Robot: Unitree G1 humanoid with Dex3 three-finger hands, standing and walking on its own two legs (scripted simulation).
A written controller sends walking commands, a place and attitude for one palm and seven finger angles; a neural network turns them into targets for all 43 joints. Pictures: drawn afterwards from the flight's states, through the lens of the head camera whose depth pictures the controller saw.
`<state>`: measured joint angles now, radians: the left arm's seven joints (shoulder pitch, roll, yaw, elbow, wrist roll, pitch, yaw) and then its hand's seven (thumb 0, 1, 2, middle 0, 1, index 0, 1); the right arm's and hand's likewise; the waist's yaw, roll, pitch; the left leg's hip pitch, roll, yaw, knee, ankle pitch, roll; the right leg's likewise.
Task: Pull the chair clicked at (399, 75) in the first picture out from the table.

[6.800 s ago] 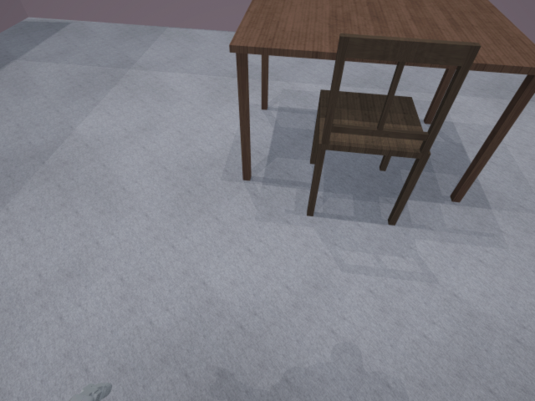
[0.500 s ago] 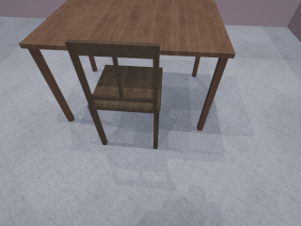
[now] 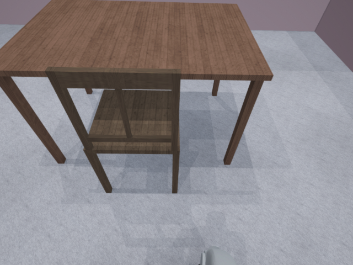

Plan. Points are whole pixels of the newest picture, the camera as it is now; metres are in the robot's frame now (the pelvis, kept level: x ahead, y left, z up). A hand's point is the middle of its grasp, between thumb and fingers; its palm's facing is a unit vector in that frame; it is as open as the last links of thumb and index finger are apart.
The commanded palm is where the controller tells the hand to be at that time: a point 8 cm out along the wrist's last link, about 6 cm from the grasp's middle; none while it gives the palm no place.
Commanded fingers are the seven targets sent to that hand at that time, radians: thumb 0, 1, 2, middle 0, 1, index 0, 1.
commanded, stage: take the last steps up to it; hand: left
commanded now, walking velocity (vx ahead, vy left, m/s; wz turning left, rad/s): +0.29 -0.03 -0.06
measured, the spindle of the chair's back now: (124, 114) +0.63 +0.21 -0.10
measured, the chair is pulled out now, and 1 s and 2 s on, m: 0.00 0.00 0.00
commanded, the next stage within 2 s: come to a stop and stand still in 0.26 s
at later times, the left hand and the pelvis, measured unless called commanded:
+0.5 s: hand (127, 253) +0.18 +0.13 -0.17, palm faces +0.04 -0.98 -0.18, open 7.3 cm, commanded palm none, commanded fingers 0.00 0.90 0.90 -0.20 -0.30 -0.20 -0.30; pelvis +0.17 -0.03 +0.01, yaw -2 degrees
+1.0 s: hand (133, 259) +0.17 +0.12 -0.15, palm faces +0.00 -0.96 -0.29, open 7.4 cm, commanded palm none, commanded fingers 0.00 0.90 0.90 -0.20 -0.30 -0.20 -0.30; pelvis +0.15 -0.08 +0.00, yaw -3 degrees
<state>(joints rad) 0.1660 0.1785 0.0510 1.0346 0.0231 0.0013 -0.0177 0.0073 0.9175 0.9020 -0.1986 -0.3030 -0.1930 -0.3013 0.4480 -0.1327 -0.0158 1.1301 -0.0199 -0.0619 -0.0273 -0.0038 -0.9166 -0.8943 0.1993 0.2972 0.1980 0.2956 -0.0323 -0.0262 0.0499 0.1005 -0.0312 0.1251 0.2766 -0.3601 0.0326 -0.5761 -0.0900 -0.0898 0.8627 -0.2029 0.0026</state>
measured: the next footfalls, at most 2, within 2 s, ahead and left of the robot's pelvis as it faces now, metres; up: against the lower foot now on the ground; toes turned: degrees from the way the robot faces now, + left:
right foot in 0.10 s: +0.20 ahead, -0.12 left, +0.00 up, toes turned -7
left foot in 0.54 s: +0.28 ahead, +0.10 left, +0.00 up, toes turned +3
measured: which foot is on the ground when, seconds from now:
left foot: down 0.00-0.10, up 0.12-0.52, down 0.54-0.88, up 0.90-1.00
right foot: up 0.00-0.08, down 0.10-0.60, up 0.62-0.86, down 0.88-1.00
